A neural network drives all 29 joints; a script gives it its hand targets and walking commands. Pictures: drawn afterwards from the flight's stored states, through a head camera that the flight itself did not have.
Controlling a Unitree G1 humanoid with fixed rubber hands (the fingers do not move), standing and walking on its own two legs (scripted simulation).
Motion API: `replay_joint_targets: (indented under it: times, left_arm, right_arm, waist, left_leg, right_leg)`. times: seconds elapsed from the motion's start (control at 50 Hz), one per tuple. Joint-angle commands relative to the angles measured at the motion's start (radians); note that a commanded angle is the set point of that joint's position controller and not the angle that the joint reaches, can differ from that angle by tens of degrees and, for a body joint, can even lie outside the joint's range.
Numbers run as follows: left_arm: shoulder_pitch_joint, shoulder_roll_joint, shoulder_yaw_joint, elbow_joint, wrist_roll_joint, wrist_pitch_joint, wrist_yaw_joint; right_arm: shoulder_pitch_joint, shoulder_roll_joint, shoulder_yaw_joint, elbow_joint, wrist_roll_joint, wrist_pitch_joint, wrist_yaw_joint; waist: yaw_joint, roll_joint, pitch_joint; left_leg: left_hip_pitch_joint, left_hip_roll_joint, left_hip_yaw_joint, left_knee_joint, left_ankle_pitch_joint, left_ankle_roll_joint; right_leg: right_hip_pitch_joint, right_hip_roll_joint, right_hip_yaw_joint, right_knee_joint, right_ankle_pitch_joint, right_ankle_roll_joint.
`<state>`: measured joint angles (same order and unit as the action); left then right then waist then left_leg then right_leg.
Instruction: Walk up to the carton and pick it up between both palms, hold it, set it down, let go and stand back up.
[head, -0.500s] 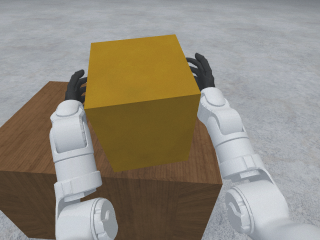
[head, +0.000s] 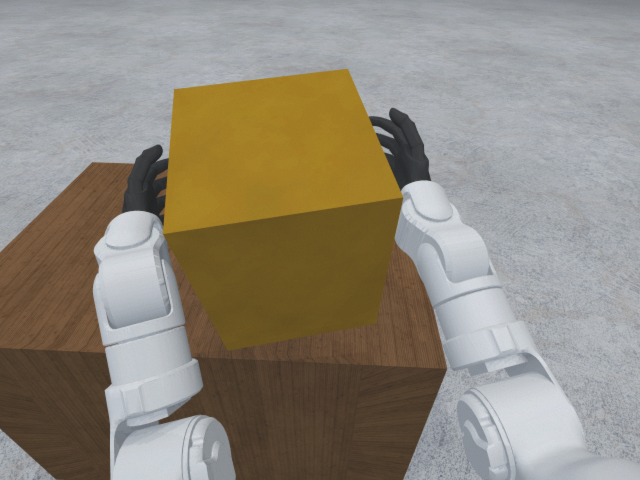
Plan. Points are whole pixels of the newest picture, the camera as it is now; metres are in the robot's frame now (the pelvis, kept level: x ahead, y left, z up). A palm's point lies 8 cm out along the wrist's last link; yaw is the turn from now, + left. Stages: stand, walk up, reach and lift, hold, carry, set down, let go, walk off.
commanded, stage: hold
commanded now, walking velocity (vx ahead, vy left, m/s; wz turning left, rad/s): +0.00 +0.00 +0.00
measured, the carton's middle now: (284, 217) +0.38 +0.01 +0.19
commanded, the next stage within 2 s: none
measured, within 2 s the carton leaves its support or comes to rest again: neither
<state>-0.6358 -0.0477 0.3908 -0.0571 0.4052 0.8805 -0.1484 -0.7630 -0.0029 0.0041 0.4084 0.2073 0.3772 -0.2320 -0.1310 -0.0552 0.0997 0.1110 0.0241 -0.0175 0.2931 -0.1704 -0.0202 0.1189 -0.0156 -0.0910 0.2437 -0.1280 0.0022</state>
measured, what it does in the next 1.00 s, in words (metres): stands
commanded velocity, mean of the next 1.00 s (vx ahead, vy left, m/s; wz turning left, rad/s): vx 0.00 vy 0.00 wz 0.00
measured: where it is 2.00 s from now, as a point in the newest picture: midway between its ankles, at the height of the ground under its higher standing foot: outside the picture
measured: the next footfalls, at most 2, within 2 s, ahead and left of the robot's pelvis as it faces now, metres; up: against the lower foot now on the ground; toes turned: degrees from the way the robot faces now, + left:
none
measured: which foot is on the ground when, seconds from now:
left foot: down 0.00-1.00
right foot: down 0.00-1.00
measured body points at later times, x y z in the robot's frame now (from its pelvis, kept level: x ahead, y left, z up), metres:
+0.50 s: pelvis -0.01 -0.01 +0.00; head -0.06 +0.01 +0.45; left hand +0.37 +0.16 +0.23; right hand +0.38 -0.13 +0.25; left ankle +0.01 +0.13 -0.75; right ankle +0.02 -0.12 -0.75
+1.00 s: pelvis -0.01 +0.00 +0.00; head -0.07 +0.02 +0.44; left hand +0.35 +0.16 +0.23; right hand +0.35 -0.14 +0.25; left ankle +0.01 +0.13 -0.75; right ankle +0.02 -0.12 -0.75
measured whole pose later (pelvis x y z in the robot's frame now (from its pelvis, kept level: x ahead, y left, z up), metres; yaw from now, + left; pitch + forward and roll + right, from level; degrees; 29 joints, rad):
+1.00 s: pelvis -0.01 +0.00 +0.00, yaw -1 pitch -13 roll +0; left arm -0.65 -0.05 0.40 -0.01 0.42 0.88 -0.15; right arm -0.77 0.01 -0.02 0.43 0.19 0.40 -0.23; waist -0.12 -0.06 0.08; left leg 0.10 0.02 0.00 0.29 -0.15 -0.02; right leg 0.09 -0.02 -0.08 0.26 -0.12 0.00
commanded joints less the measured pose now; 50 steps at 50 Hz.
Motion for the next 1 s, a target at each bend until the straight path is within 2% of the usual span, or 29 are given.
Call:
replay_joint_targets:
  times: [0.0,0.08,0.16,0.26,0.3,0.32,0.4,0.5,0.64,0.74,0.82,0.9,0.98]
  left_arm:
    - [-0.614,-0.364,-0.431,-0.088,-0.154,-0.060,-0.125]
    - [-0.631,-0.367,-0.420,-0.042,-0.152,-0.067,-0.121]
    - [-0.659,-0.355,-0.387,0.029,-0.140,-0.076,-0.119]
    - [-0.731,-0.361,-0.372,0.079,-0.143,-0.101,-0.114]
    - [-0.740,-0.353,-0.361,0.098,-0.140,-0.110,-0.112]
    - [-0.745,-0.352,-0.351,0.109,-0.136,-0.111,-0.111]
    - [-0.727,-0.359,-0.355,0.109,-0.141,-0.118,-0.120]
    - [-0.695,-0.366,-0.379,0.049,-0.159,-0.113,-0.130]
    - [-0.642,-0.362,-0.419,-0.072,-0.167,-0.085,-0.133]
    - [-0.611,-0.369,-0.434,-0.108,-0.162,-0.064,-0.132]
    - [-0.598,-0.365,-0.425,-0.095,-0.155,-0.056,-0.131]
    - [-0.626,-0.370,-0.422,-0.054,-0.148,-0.061,-0.126]
    - [-0.673,-0.364,-0.401,0.014,-0.146,-0.076,-0.123]
  right_arm:
    - [-0.535,0.424,0.300,-0.174,0.077,-0.006,0.113]
    - [-0.568,0.426,0.271,-0.158,0.054,-0.013,0.124]
    - [-0.591,0.424,0.232,-0.085,0.021,-0.014,0.139]
    - [-0.644,0.448,0.184,-0.030,-0.010,-0.032,0.158]
    - [-0.650,0.457,0.178,-0.007,-0.014,-0.037,0.161]
    - [-0.645,0.458,0.173,0.002,-0.017,-0.037,0.160]
    - [-0.630,0.465,0.168,0.011,-0.012,-0.038,0.145]
    - [-0.611,0.475,0.238,-0.070,0.034,-0.026,0.115]
    - [-0.549,0.458,0.320,-0.156,0.091,-0.004,0.095]
    - [-0.530,0.438,0.329,-0.196,0.096,0.005,0.100]
    - [-0.535,0.428,0.315,-0.204,0.090,0.010,0.103]
    - [-0.547,0.424,0.278,-0.164,0.065,0.008,0.120]
    - [-0.586,0.426,0.219,-0.093,0.025,-0.002,0.144]
  waist:
    - [-0.001,0.077,-0.340]
    - [0.005,0.068,-0.326]
    - [0.015,0.070,-0.291]
    - [0.033,0.082,-0.309]
    - [0.029,0.081,-0.310]
    - [0.037,0.072,-0.310]
    - [0.020,0.066,-0.343]
    - [0.000,0.056,-0.392]
    - [-0.009,0.069,-0.393]
    - [0.001,0.071,-0.366]
    - [0.005,0.064,-0.344]
    - [0.004,0.080,-0.317]
    - [0.010,0.094,-0.289]
  left_leg:
    - [-0.054,-0.065,0.083,-0.030,0.270,-0.022]
    - [-0.084,-0.058,0.088,-0.050,0.178,-0.006]
    - [-0.127,-0.052,0.093,-0.085,0.067,0.019]
    - [-0.196,-0.047,0.094,-0.119,-0.037,0.044]
    - [-0.199,-0.053,0.097,-0.114,-0.041,0.047]
    - [-0.204,-0.051,0.097,-0.116,-0.033,0.049]
    - [-0.149,-0.069,0.094,-0.077,0.075,0.028]
    - [-0.080,-0.087,0.088,-0.028,0.226,0.006]
    - [-0.026,-0.084,0.075,-0.007,0.334,-0.019]
    - [-0.027,-0.074,0.080,-0.013,0.333,-0.027]
    - [-0.050,-0.069,0.083,-0.028,0.288,-0.021]
    - [-0.084,-0.059,0.089,-0.052,0.200,-0.014]
    - [-0.157,-0.046,0.090,-0.101,0.033,0.019]
  right_leg:
    - [0.139,0.075,-0.039,0.020,0.200,0.030]
    - [0.108,0.070,-0.036,0.007,0.082,0.022]
    - [0.095,0.070,-0.028,0.000,-0.006,0.023]
    - [0.107,0.068,-0.029,0.013,-0.063,0.025]
    - [0.107,0.061,-0.023,0.012,-0.065,0.028]
    - [0.115,0.063,-0.025,0.016,-0.057,0.030]
    - [0.114,0.056,-0.023,0.011,0.014,0.028]
    - [0.153,0.058,-0.024,0.024,0.191,0.040]
    - [0.183,0.070,-0.025,0.039,0.320,0.042]
    - [0.160,0.079,-0.032,0.035,0.285,0.035]
    - [0.150,0.077,-0.029,0.027,0.235,0.034]
    - [0.107,0.073,-0.033,0.009,0.104,0.021]
    - [0.102,0.081,-0.035,0.014,-0.016,0.022]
